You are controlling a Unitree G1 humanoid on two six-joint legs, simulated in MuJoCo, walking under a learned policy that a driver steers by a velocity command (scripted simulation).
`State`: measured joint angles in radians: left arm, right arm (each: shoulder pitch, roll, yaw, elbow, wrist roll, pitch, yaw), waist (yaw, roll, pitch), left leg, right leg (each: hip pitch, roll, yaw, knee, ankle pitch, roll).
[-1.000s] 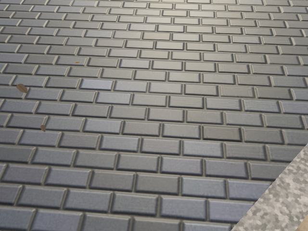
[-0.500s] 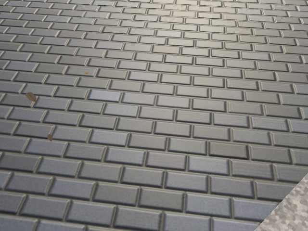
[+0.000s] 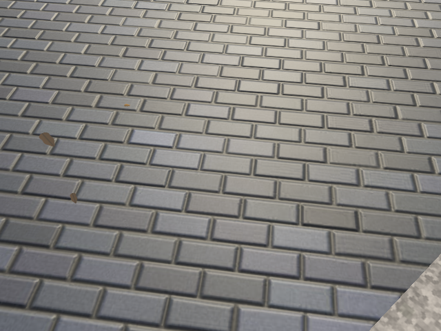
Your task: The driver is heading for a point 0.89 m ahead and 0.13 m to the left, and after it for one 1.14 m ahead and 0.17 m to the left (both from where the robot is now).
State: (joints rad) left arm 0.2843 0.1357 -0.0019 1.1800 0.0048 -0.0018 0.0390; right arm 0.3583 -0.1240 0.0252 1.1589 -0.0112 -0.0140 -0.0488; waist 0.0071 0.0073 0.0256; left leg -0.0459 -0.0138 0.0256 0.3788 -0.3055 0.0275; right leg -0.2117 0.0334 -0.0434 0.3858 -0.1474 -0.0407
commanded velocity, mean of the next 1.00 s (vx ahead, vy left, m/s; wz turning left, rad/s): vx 0.34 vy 0.00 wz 0.15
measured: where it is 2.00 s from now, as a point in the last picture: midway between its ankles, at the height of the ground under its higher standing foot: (230, 307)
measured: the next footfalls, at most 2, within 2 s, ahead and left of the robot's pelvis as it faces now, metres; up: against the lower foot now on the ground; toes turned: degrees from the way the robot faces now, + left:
right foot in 0.40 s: +0.16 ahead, -0.12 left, +0.00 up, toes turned -4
left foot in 0.92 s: +0.48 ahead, +0.03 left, +0.00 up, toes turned +14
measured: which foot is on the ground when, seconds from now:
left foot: down 0.00-0.42, up 0.44-0.90, down 0.92-1.00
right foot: down 0.00-0.18, up 0.20-0.38, down 0.40-0.92, up 0.94-1.00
